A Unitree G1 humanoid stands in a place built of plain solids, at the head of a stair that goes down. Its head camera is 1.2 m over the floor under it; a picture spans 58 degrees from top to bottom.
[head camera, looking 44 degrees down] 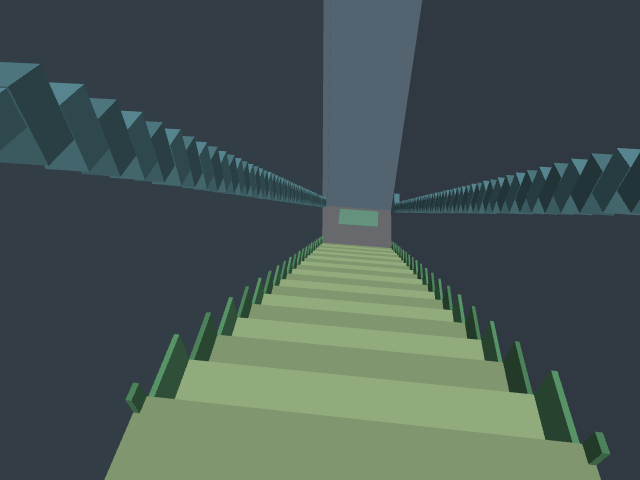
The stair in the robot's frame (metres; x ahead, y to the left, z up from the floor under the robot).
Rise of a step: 0.20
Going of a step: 0.24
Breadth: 1.26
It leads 6 degrees to the right of straight ahead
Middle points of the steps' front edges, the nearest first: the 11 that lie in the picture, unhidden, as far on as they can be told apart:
0.52 -0.10 0.00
0.77 -0.13 -0.20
1.01 -0.15 -0.41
1.25 -0.18 -0.61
1.49 -0.21 -0.82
1.73 -0.24 -1.02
1.97 -0.26 -1.23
2.22 -0.29 -1.43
2.46 -0.32 -1.64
2.70 -0.34 -1.84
2.94 -0.37 -2.05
